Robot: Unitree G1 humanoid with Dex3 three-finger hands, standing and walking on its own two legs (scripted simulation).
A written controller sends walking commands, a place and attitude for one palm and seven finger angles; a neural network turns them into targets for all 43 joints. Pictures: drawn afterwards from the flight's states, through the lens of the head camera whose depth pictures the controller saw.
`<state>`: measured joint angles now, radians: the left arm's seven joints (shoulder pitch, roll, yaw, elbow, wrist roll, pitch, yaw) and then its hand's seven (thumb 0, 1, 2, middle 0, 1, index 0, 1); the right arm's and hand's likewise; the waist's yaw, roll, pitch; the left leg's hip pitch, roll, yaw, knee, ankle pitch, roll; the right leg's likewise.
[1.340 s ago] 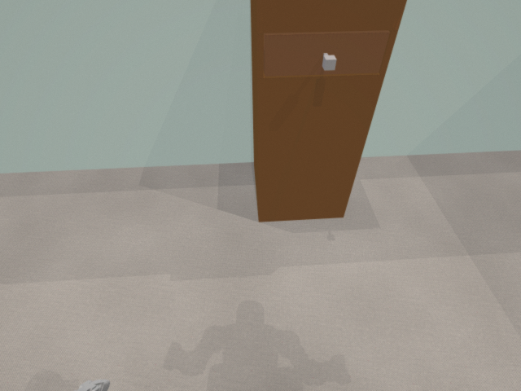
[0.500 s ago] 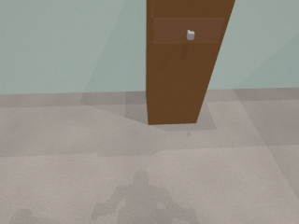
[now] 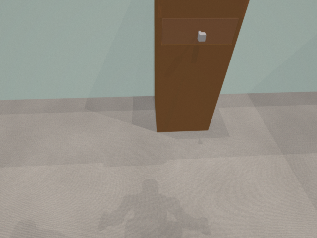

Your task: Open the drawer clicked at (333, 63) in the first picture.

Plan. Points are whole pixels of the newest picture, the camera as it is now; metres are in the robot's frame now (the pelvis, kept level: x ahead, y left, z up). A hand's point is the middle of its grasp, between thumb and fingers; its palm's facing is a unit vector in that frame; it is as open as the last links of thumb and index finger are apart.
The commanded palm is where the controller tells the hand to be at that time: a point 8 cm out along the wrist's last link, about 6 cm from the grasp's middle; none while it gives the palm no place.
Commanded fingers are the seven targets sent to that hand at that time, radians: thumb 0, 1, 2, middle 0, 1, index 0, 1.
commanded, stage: look at it before walking up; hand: left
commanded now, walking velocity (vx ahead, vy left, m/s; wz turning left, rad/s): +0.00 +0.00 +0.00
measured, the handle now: (200, 35) +1.04 -0.15 +0.05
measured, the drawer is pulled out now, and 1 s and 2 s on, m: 0.00 0.00 0.00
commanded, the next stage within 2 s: walk to a spot facing it in 0.20 s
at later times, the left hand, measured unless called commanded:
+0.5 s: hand out of the picture +0.07 +0.23 -0.16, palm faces -0.06 -0.95 -0.32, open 7.4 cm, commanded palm none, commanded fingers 0.00 0.90 0.90 -0.20 -0.30 -0.20 -0.30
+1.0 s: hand out of the picture +0.05 +0.15 -0.16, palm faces -0.24 -0.94 -0.25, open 7.4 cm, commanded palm none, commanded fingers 0.00 0.90 0.90 -0.20 -0.30 -0.20 -0.30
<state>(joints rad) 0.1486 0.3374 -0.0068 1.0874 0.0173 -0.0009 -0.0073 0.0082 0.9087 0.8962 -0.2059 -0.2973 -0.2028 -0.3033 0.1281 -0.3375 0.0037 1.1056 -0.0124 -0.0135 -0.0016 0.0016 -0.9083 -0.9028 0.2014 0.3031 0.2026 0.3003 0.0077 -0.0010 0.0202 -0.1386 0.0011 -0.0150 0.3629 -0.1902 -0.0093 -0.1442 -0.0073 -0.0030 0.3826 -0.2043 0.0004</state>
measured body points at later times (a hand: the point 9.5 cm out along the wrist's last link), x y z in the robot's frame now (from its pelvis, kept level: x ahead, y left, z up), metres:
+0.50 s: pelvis +0.00 +0.00 +0.00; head +0.00 +0.00 +0.45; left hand +0.07 +0.28 -0.14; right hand +0.07 -0.29 -0.14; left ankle +0.01 +0.13 -0.75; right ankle +0.00 -0.12 -0.75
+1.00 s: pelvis -0.04 -0.03 +0.00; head -0.01 -0.06 +0.44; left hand +0.06 +0.20 -0.14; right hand -0.03 -0.31 -0.16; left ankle -0.01 +0.14 -0.67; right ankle -0.01 -0.10 -0.75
